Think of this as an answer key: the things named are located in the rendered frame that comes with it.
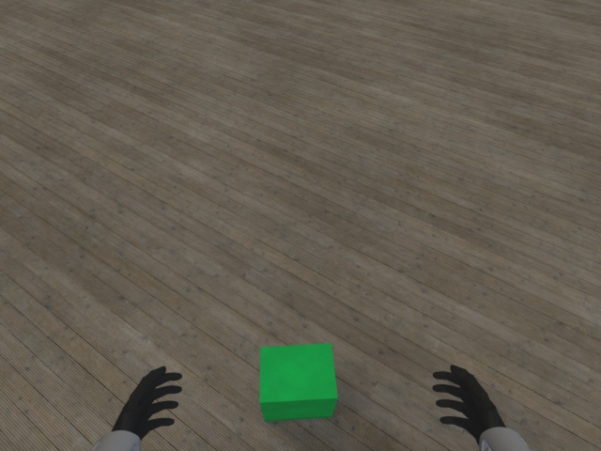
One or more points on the carton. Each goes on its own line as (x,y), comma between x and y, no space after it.
(297,382)

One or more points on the robot left hand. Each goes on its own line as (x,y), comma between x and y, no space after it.
(136,412)

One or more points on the right robot forearm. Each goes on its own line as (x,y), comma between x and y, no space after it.
(502,439)

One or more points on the left robot forearm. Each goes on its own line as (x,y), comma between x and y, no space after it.
(119,440)

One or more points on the robot right hand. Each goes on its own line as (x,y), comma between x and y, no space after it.
(482,414)

